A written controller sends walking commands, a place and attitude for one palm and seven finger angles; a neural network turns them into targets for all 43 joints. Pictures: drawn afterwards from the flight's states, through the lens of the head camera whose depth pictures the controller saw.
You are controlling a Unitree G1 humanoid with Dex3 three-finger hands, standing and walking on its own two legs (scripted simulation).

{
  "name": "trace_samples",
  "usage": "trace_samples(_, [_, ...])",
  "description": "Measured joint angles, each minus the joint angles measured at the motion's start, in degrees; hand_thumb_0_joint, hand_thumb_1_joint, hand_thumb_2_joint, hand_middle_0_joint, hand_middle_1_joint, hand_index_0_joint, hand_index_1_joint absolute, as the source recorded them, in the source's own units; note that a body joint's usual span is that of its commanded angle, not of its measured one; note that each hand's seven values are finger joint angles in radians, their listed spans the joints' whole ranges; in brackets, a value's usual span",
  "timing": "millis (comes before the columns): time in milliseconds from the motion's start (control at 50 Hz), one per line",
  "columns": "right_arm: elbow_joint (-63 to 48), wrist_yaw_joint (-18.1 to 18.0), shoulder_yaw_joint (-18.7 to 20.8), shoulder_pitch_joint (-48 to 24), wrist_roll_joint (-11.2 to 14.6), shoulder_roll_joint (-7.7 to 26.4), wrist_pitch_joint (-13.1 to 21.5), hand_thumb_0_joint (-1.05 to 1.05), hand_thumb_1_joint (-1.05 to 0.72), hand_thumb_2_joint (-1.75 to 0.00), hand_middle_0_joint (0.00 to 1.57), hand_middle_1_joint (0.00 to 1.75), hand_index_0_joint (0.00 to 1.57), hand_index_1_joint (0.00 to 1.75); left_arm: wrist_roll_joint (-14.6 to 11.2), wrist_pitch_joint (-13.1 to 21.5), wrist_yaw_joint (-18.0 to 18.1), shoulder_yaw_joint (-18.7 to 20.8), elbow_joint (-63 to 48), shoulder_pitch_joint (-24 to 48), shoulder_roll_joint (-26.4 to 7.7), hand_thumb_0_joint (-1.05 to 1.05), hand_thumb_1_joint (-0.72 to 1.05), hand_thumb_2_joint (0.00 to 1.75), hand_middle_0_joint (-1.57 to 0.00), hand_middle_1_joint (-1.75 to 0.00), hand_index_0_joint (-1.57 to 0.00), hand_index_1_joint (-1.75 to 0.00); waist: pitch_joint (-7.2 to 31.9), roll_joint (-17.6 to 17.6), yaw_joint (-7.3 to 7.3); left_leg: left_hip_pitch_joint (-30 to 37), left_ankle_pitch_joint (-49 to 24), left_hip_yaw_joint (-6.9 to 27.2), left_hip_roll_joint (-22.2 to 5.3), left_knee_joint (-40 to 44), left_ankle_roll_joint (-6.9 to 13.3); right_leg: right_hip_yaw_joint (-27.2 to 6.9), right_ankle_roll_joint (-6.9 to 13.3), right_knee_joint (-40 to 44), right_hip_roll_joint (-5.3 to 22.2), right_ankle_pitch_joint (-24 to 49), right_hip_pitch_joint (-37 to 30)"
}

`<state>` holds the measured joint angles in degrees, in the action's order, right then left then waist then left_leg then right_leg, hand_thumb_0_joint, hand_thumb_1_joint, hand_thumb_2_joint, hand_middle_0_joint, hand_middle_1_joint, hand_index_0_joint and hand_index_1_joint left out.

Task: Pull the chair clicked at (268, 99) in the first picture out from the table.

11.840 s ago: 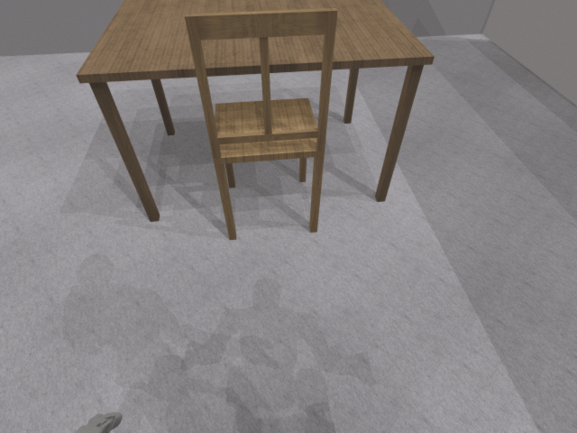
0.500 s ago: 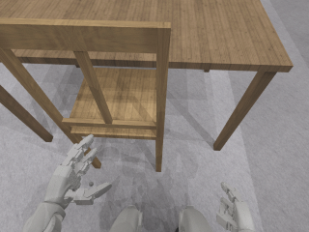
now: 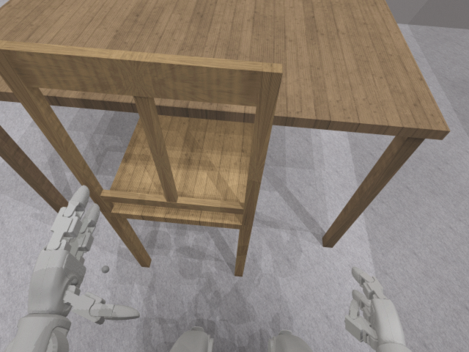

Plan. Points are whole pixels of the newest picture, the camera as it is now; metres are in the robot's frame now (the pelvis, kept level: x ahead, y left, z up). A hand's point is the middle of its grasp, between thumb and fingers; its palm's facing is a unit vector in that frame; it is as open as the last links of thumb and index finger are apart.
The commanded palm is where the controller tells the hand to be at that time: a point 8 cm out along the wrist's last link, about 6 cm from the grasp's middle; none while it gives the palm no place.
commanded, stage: raise the hand toward the chair's back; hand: left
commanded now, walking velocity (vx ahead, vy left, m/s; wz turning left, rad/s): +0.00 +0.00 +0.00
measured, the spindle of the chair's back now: (160, 158) +0.46 +0.18 +0.02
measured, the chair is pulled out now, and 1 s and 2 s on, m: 0.00 0.00 0.00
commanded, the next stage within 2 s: aim the fingers beside a spindle in 0.82 s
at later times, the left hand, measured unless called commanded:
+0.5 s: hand (114, 264) +0.24 +0.20 +0.05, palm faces -0.06 -1.00 -0.03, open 16.9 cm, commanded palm +0.23 +0.26 +0.05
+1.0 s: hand (105, 263) +0.24 +0.21 +0.05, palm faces -0.01 -1.00 -0.06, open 16.9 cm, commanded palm +0.22 +0.26 +0.05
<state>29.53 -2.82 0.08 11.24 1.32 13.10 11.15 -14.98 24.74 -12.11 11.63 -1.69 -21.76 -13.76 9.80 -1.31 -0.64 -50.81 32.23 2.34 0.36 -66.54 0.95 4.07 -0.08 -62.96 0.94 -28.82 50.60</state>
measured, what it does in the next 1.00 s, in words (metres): stands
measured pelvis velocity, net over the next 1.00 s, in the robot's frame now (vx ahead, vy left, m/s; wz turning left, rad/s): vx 0.00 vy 0.00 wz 0.00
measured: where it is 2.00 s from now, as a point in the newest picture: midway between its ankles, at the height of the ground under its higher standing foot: outside the picture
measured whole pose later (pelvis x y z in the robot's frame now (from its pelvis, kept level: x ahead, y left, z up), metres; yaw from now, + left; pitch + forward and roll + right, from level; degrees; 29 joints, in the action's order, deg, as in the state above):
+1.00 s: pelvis +0.00 +0.00 +0.00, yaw +0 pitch +16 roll -3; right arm 30.5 -3.1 -1.5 12.8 1.6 14.1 10.8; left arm -16.7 22.1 -18.1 13.2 5.9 -15.6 -15.5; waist 8.6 -1.9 -0.9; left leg -50.3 31.3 2.3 0.6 -65.4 1.3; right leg 4.1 -0.4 -61.5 1.1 -27.8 49.9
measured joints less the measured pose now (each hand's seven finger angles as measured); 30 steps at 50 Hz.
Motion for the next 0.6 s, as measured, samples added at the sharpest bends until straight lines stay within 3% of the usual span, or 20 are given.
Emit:
trace_samples(140, [-1.1,-0.3,-1.7,0.2,0.3,0.1,-0.7,0.01,-0.90,-0.90,0.20,0.30,0.20,0.30,0.7,-5.9,-5.4,-2.5,4.0,1.5,-1.1,-0.01,-0.46,0.31,-0.06,-0.09,-0.07,-0.08,-1.1,-0.4,0.32,0.4,-0.1,-0.2,0.1,0.4,0.2,-0.2,-0.1,0.4,0.0,0.1,-0.4])
trace_samples(300, [1.2,-0.4,-1.4,2.1,0.0,0.2,-0.6,0.01,-0.90,-0.90,0.20,0.30,0.20,0.30,-1.2,-1.1,-3.3,2.0,3.2,4.3,-1.6,-0.02,-0.49,0.30,-0.06,-0.08,-0.07,-0.08,-1.0,-0.3,0.06,1.1,-0.4,0.2,0.0,1.2,0.0,0.2,0.0,1.3,0.0,0.4,-1.3])
trace_samples(460, [1.2,-0.7,-0.8,3.2,0.6,1.5,-0.8,0.01,-0.90,-0.90,0.20,0.30,0.20,0.30,-1.9,-6.7,-7.4,0.9,7.0,4.6,-2.1,-0.02,-0.49,0.30,-0.06,-0.08,-0.06,-0.08,-1.3,-0.5,-1.18,2.3,-1.0,-0.5,-0.2,2.8,0.2,-0.5,-0.1,2.8,-0.2,1.2,-2.0])
trace_samples(600, [1.8,-0.4,0.0,3.3,0.0,1.5,0.1,0.01,-0.90,-0.90,0.20,0.30,0.20,0.30,-1.7,-0.8,-3.9,2.1,5.2,4.2,-1.4,-0.02,-0.50,0.30,-0.06,-0.08,-0.07,-0.08,-1.0,0.3,-1.16,2.3,-1.1,-0.4,-0.1,2.8,0.1,-0.4,-0.1,2.6,-0.2,1.2,-2.1])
